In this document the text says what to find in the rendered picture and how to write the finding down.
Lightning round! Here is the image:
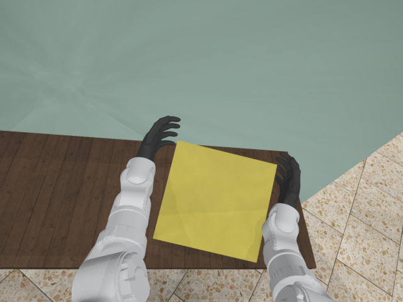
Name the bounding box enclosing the carton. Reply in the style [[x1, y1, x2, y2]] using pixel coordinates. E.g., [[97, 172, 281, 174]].
[[153, 140, 277, 263]]

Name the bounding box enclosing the robot right forearm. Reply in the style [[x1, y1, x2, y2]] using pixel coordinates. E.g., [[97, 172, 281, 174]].
[[262, 203, 334, 302]]

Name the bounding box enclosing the robot right hand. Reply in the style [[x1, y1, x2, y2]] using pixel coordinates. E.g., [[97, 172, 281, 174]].
[[275, 152, 301, 209]]

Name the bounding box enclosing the robot left upper arm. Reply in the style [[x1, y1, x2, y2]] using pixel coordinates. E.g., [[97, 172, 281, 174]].
[[72, 250, 150, 302]]

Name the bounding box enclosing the robot left hand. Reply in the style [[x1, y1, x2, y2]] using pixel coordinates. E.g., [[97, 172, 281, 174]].
[[136, 116, 181, 161]]

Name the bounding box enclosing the table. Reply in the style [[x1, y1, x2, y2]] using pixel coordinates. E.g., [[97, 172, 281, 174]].
[[0, 130, 317, 269]]

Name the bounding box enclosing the robot right upper arm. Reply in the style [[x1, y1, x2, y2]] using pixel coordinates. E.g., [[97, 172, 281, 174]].
[[275, 284, 337, 302]]

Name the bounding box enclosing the robot left forearm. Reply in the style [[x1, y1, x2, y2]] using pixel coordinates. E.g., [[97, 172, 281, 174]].
[[72, 157, 156, 302]]

